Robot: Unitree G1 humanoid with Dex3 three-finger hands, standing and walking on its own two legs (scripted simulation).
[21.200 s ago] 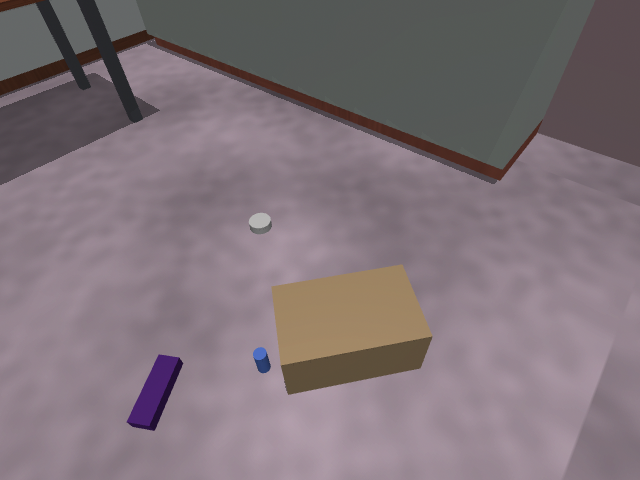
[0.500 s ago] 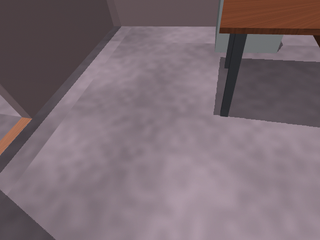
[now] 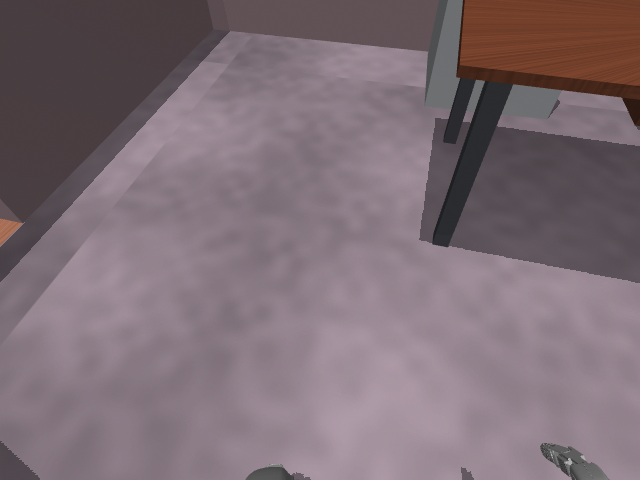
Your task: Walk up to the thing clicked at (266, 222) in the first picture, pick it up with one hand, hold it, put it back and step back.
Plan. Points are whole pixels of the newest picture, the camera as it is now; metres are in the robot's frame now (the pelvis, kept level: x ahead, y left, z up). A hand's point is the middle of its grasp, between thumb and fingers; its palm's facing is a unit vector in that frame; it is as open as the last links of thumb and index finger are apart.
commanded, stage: walk up
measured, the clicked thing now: out of the picture -0.52 -1.35 -0.73
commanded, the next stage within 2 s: stand in 0.62 s
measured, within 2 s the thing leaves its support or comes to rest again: neither
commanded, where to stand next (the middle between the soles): +0.06 +0.00 m, yaw +0 degrees
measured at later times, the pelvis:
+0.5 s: pelvis +0.02 +0.00 +0.03, yaw -1 degrees
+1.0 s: pelvis +0.04 +0.00 +0.03, yaw -1 degrees
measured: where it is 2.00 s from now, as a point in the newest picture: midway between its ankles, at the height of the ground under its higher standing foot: outside the picture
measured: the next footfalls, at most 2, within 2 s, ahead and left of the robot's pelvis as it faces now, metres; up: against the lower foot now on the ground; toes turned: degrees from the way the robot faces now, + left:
none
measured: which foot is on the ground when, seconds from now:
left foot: down 0.00-1.00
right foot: down 0.00-1.00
